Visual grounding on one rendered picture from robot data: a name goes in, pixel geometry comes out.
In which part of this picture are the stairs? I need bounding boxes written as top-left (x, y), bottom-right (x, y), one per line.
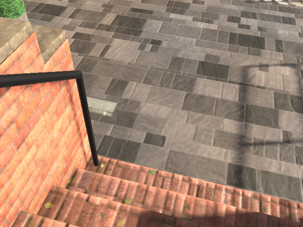
top-left (11, 155), bottom-right (303, 227)

